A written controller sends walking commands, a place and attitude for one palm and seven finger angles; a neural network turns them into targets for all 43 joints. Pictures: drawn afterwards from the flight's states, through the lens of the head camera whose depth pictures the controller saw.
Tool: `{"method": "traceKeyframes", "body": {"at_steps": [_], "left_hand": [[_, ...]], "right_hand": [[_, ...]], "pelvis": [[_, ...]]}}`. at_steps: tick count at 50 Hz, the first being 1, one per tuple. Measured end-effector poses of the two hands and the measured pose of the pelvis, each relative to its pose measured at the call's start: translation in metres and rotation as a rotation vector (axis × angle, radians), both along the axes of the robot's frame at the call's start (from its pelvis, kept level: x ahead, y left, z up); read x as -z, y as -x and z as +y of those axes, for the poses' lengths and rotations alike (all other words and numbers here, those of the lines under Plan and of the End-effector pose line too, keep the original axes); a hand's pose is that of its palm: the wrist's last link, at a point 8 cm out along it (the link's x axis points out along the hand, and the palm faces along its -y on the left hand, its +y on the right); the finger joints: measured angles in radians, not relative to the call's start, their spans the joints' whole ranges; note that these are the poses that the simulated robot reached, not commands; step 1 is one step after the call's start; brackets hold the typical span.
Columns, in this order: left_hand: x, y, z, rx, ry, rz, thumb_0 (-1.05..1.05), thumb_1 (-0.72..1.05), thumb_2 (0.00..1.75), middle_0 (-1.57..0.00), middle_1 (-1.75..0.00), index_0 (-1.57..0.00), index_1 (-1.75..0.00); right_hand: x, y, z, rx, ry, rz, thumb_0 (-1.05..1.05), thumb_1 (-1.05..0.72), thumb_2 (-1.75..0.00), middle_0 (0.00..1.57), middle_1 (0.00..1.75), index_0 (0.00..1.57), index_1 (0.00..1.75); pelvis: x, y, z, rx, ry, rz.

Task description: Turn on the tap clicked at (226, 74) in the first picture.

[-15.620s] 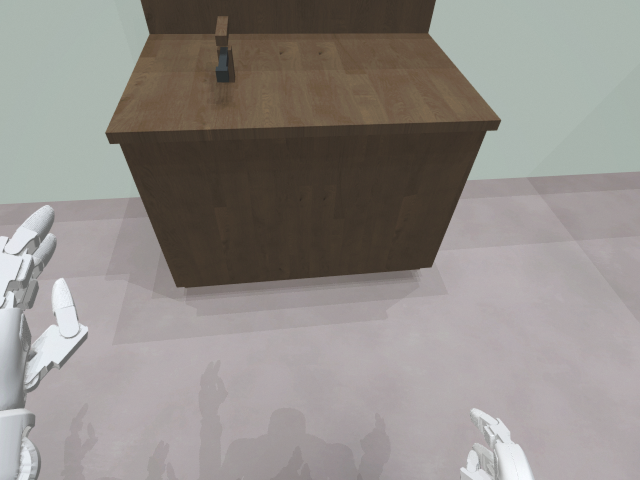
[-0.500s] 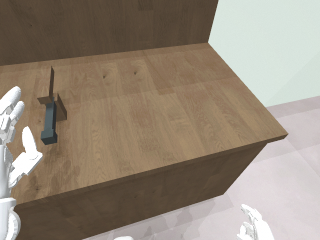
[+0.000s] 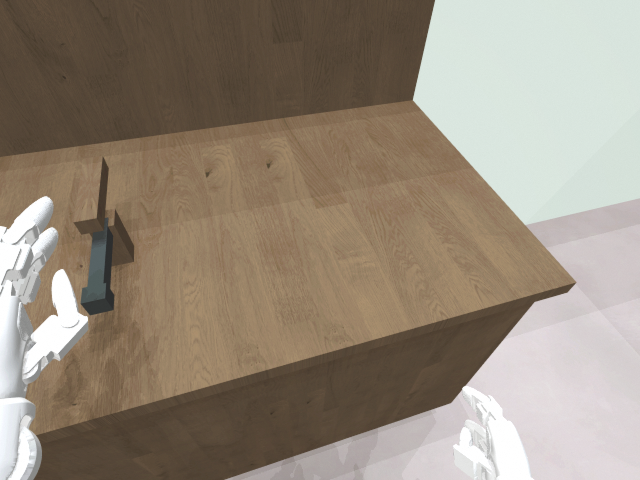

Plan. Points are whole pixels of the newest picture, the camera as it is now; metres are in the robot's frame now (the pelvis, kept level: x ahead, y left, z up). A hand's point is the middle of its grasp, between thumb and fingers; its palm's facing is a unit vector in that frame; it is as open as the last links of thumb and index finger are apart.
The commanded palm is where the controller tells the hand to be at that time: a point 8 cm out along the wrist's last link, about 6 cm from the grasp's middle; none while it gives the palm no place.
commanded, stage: come to a stop and stand still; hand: left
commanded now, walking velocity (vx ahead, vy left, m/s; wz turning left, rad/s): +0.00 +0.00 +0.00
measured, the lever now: (98, 299) +0.30 +0.32 +0.05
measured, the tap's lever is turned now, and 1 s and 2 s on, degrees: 0 0 0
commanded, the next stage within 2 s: look again from close up in 0.60 s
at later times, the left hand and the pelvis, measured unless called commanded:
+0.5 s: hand out of the picture +0.19 +0.31 +0.17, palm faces +0.43 -0.82 -0.39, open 7.4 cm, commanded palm +0.13 +0.33 +0.17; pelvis -0.03 +0.05 +0.00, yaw +0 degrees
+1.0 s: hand (13, 312) +0.22 +0.31 +0.16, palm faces +0.37 -0.85 -0.38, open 7.4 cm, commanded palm +0.16 +0.34 +0.17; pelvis +0.00 +0.06 +0.00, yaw +0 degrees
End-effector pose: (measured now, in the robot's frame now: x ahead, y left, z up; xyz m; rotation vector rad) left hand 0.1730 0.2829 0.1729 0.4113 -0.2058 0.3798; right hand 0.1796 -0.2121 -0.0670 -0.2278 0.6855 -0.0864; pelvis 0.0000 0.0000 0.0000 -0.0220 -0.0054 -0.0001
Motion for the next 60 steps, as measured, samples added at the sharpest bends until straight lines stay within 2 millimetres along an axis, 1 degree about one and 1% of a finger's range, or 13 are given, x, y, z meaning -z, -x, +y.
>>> {"method": "traceKeyframes", "body": {"at_steps": [2,4,6,9,12,14,16,20,25,30,34,44,60], "left_hand": [[-0.007,-0.001,0.005,0.005,-0.062,-0.014,0.01,0.88,0.89,-0.21,-0.30,-0.21,-0.30],[-0.021,-0.010,0.026,-0.007,-0.154,-0.082,0.01,0.88,0.89,-0.21,-0.30,-0.21,-0.30],[-0.022,-0.015,0.042,-0.040,-0.131,-0.110,0.01,0.88,0.89,-0.21,-0.30,-0.21,-0.30],[-0.012,-0.014,0.035,-0.002,-0.080,-0.086,0.01,0.89,0.89,-0.20,-0.30,-0.20,-0.30],[0.002,-0.003,0.017,0.108,-0.055,-0.030,0.01,0.89,0.90,-0.20,-0.30,-0.20,-0.30],[0.008,0.006,0.013,0.162,-0.052,-0.005,0.01,0.89,0.89,-0.20,-0.30,-0.20,-0.30],[0.009,0.012,0.020,0.174,-0.071,0.001,0.01,0.89,0.89,-0.21,-0.30,-0.21,-0.30],[0.001,0.019,0.047,0.102,-0.117,-0.047,0.01,0.88,0.89,-0.22,-0.30,-0.21,-0.30],[-0.005,0.026,0.068,0.010,-0.098,-0.109,0.01,0.88,0.89,-0.21,-0.30,-0.21,-0.30],[0.003,0.025,0.065,0.016,-0.048,-0.098,0.01,0.89,0.90,-0.20,-0.30,-0.21,-0.30],[0.009,0.017,0.065,0.037,-0.032,-0.078,0.01,0.89,0.89,-0.21,-0.30,-0.21,-0.30],[-0.002,0.001,0.070,0.062,-0.068,-0.092,0.01,0.89,0.89,-0.21,-0.30,-0.21,-0.30],[0.000,-0.009,0.056,0.064,-0.063,-0.041,0.01,0.89,0.89,-0.21,-0.30,-0.21,-0.30]], "right_hand": [[0.000,0.005,-0.005,-0.003,0.026,0.006,0.01,-0.91,-0.90,0.20,0.30,0.20,0.30],[0.002,0.013,-0.009,-0.020,0.049,0.031,0.01,-0.91,-0.90,0.20,0.30,0.20,0.30],[0.002,0.021,-0.013,-0.010,0.039,0.034,0.01,-0.91,-0.90,0.20,0.30,0.20,0.30],[0.000,0.034,-0.015,0.026,0.025,0.008,0.01,-0.91,-0.90,0.20,0.30,0.20,0.30],[-0.002,0.049,-0.012,0.070,0.029,-0.004,0.01,-0.91,-0.90,0.20,0.30,0.20,0.30],[-0.002,0.058,-0.007,0.089,0.039,0.002,0.01,-0.91,-0.90,0.20,0.30,0.20,0.30],[-0.002,0.065,0.001,0.094,0.048,0.017,0.01,-0.91,-0.90,0.20,0.30,0.20,0.30],[0.003,0.071,0.020,0.063,0.042,0.043,0.01,-0.91,-0.90,0.20,0.30,0.20,0.30],[0.008,0.064,0.046,-0.003,0.003,0.041,0.01,-0.91,-0.90,0.20,0.30,0.20,0.30],[0.004,0.047,0.065,-0.049,-0.017,0.009,0.01,-0.91,-0.90,0.20,0.30,0.20,0.30],[-0.003,0.033,0.072,-0.063,-0.010,-0.020,0.01,-0.90,-0.90,0.20,0.30,0.21,0.30],[-0.013,0.010,0.064,-0.045,0.023,-0.039,0.01,-0.91,-0.90,0.20,0.30,0.21,0.30],[-0.004,0.013,0.046,0.002,0.015,0.022,0.01,-0.91,-0.90,0.20,0.30,0.20,0.30]], "pelvis": [[0.000,0.003,0.000,-0.005,0.006,0.000],[0.000,0.009,-0.001,0.004,0.006,0.007],[0.001,0.015,0.003,0.019,0.005,0.002],[0.002,0.021,0.015,0.031,0.002,-0.008],[0.002,0.024,0.025,0.035,0.001,-0.013],[0.003,0.025,0.031,0.032,0.003,-0.015],[0.003,0.027,0.034,0.026,0.004,-0.016],[0.003,0.030,0.041,0.007,0.006,-0.017],[0.004,0.030,0.049,-0.006,0.010,-0.018],[0.002,0.027,0.056,-0.005,0.018,-0.014],[0.002,0.024,0.059,-0.004,0.021,-0.010],[0.000,0.009,0.062,-0.004,0.017,0.002],[-0.002,-0.002,0.051,-0.004,0.007,0.005]]}}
